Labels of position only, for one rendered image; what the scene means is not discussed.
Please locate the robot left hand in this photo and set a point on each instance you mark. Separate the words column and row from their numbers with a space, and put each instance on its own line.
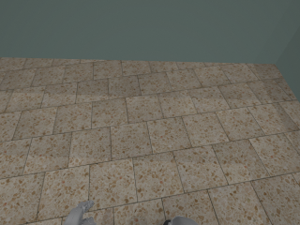
column 75, row 216

